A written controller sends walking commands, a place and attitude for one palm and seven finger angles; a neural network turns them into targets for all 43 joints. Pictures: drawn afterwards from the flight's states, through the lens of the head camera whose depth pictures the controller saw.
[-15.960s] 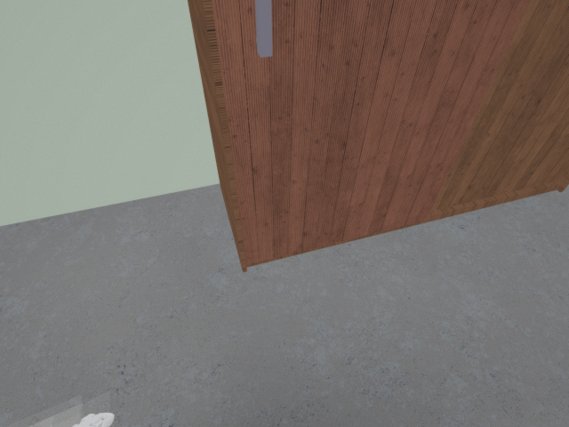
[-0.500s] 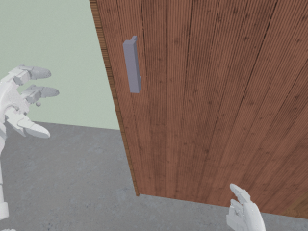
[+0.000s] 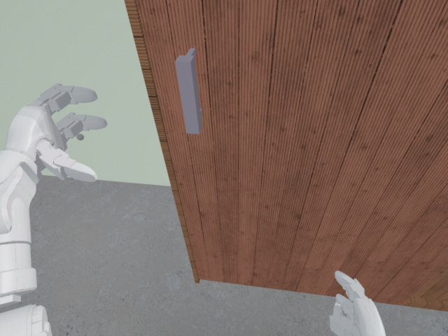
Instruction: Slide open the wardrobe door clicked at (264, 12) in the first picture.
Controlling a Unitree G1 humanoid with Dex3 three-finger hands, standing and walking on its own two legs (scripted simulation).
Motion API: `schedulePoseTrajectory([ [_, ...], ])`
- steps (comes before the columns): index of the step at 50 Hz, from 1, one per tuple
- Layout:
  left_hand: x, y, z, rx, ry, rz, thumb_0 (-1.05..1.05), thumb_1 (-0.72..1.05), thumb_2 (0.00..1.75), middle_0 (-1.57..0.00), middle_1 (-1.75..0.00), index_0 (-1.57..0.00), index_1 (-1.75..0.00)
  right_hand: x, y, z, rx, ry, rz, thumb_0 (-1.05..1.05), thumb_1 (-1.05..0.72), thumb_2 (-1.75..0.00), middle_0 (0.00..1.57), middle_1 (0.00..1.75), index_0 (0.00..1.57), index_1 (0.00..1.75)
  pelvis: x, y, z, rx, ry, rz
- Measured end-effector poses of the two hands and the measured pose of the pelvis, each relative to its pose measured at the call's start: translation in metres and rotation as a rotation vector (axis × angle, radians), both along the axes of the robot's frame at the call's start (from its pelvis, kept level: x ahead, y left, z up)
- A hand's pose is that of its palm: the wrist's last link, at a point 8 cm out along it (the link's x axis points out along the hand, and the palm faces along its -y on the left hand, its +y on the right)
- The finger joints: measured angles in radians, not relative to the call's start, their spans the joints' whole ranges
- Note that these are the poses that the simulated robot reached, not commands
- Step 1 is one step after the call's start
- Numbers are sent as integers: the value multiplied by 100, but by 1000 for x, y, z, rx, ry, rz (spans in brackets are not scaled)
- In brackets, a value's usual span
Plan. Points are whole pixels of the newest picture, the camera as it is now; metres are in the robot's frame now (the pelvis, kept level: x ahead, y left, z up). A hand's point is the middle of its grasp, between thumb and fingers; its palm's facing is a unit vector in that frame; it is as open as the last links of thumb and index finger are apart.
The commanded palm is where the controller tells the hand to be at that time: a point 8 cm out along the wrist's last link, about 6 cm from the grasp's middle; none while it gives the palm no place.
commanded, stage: move the hooked fingers beside the handle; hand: left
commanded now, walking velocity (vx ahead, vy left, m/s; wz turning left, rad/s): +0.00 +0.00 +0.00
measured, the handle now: (192, 91) +0.50 +0.11 +0.22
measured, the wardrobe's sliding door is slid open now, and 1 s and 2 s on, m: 0.00 0.00 0.00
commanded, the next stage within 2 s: feel for the door with the fingertips in 2.00 s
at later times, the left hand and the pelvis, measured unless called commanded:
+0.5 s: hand (116, 121) +0.37 +0.22 +0.23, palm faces -0.01 -1.00 -0.05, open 14.0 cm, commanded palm +0.35 +0.27 +0.23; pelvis +0.01 +0.00 +0.00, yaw +0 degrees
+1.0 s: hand (143, 108) +0.42 +0.19 +0.23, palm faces -0.01 -1.00 -0.03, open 14.0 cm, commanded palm +0.40 +0.24 +0.23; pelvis +0.01 +0.00 +0.00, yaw -1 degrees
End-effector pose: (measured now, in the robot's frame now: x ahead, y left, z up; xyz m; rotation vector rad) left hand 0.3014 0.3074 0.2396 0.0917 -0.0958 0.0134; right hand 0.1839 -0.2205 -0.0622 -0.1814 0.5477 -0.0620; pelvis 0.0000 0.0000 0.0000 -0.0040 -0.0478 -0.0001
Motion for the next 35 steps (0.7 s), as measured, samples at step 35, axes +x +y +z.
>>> schedulePoseTrajectory([
  [35,69,-45,-7,-46,42,-28,-1,-50,30,-30,-120,-31,-120,-5,-4,-13,-4,107,-61,2,-90,-90,21,30,20,30,13,4,1,0,38,-6],
])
